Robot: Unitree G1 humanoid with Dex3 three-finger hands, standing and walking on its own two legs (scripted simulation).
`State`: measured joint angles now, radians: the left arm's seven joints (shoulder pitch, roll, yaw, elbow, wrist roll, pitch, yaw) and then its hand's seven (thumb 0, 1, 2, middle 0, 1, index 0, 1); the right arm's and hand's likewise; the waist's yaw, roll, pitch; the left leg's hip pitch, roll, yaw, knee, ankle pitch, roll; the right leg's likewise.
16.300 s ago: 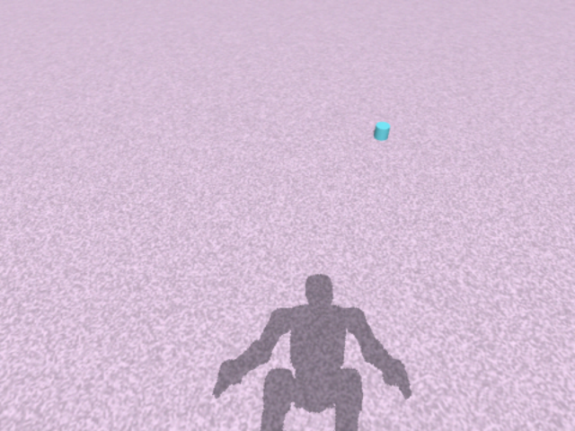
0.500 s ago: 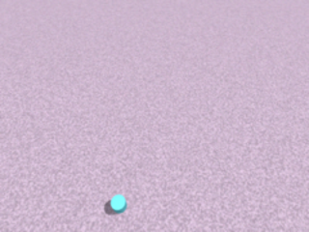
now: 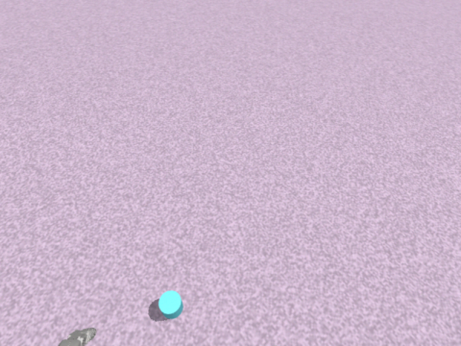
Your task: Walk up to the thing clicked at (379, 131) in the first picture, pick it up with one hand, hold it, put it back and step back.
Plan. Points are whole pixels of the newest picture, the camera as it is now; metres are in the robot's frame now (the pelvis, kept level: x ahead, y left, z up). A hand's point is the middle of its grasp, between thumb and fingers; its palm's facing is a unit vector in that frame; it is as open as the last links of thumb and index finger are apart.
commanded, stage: walk up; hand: left
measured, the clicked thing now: (171, 304) +0.40 +0.22 -0.73
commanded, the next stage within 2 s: stand in 1.28 s
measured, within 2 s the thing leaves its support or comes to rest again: neither
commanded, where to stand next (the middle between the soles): +0.05 -0.01 m, yaw -2 degrees
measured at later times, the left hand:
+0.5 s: hand out of the picture +0.09 +0.24 -0.14, palm faces -0.01 -0.95 -0.32, open 7.3 cm
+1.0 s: hand out of the picture +0.06 +0.24 -0.14, palm faces -0.03 -0.94 -0.34, open 7.3 cm
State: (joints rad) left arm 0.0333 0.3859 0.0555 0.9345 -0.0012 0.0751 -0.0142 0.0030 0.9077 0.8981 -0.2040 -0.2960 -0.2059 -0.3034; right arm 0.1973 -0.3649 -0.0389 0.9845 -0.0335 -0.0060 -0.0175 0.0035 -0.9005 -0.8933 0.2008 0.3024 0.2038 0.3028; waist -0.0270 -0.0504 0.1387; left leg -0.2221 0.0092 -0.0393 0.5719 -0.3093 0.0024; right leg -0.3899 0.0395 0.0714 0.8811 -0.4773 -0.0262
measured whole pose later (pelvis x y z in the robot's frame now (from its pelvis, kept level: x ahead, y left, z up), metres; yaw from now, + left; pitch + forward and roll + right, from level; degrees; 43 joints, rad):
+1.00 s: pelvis -0.01 -0.01 +0.02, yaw -1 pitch -2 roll +0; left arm 0.11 0.35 0.02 1.15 0.01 0.00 -0.01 0.00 0.91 0.90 -0.20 -0.30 -0.20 -0.30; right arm 0.11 -0.35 0.00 1.12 -0.01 -0.01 0.01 0.01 -0.90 -0.89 0.20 0.30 0.20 0.30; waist 0.00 0.00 0.06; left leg -0.13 0.02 -0.03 0.33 -0.16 -0.03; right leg -0.11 -0.02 0.03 0.34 -0.19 0.02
